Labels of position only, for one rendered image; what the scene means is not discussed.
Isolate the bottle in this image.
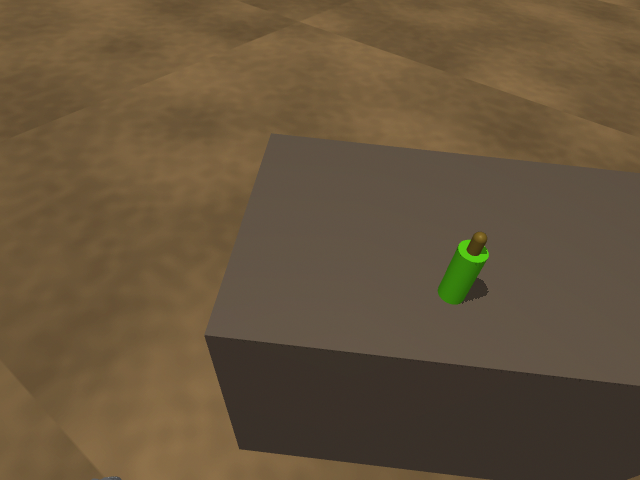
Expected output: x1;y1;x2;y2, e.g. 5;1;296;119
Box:
438;232;489;305

